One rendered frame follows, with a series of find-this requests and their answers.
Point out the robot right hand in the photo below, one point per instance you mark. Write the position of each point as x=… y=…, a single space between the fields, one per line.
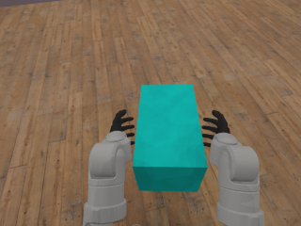
x=221 y=123

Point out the robot left hand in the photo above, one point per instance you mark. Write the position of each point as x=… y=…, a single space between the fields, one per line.
x=118 y=121

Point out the carton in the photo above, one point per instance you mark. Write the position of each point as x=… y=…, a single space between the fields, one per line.
x=169 y=151

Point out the robot right forearm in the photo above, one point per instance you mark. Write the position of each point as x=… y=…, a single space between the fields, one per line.
x=239 y=182

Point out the robot left forearm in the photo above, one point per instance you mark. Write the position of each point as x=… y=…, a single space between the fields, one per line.
x=106 y=176

